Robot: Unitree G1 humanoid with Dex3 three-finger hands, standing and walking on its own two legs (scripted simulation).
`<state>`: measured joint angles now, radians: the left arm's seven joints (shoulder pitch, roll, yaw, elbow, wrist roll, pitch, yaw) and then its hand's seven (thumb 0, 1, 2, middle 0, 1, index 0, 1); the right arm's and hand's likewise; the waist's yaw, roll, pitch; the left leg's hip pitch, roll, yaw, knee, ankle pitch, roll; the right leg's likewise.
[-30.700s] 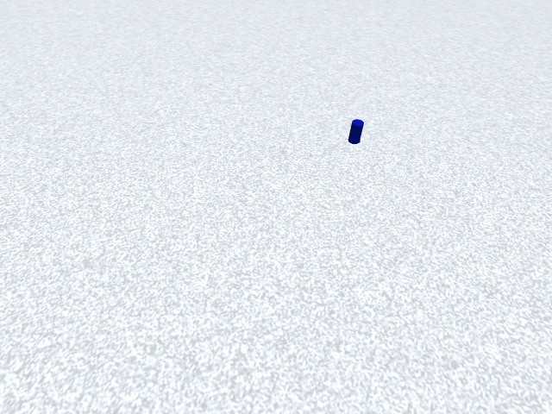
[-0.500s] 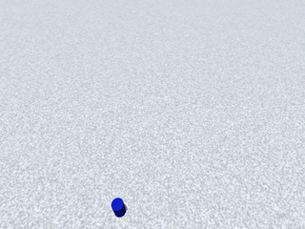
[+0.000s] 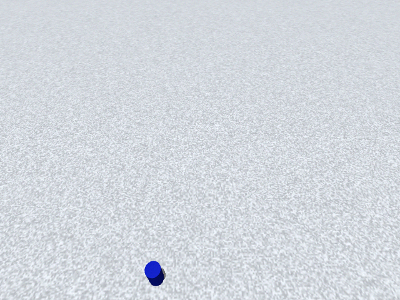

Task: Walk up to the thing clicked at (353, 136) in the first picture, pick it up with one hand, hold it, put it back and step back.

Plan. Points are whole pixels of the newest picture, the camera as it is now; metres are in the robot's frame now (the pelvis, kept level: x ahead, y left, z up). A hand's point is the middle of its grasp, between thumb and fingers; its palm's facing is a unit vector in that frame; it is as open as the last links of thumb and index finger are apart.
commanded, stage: stand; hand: left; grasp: from the side
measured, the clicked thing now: (154, 273) +0.37 +0.21 -0.72
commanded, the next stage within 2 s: step back in 0.34 s
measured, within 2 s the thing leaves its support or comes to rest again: neither
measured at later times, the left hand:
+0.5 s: hand out of the picture +0.08 +0.27 -0.16, palm faces +0.01 -0.93 -0.36, open 7.4 cm
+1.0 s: hand out of the picture +0.02 +0.29 -0.18, palm faces -0.10 -0.92 -0.38, open 7.4 cm
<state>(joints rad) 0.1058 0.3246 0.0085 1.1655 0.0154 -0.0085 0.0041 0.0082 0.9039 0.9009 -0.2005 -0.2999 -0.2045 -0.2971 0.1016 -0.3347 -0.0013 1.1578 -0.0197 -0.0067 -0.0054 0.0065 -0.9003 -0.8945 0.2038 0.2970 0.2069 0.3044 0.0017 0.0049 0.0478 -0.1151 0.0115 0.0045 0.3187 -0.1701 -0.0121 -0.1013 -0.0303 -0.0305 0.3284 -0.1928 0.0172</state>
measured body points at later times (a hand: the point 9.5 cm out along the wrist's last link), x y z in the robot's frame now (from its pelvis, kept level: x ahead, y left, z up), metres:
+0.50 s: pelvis -0.02 +0.00 -0.01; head +0.03 +0.00 +0.44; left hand +0.08 +0.31 -0.14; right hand +0.07 -0.31 -0.14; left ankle +0.00 +0.13 -0.75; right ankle -0.01 -0.13 -0.75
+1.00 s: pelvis -0.10 +0.03 -0.03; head -0.03 +0.03 +0.41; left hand +0.03 +0.33 -0.16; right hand -0.02 -0.28 -0.15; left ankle -0.04 +0.13 -0.75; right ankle -0.14 -0.10 -0.74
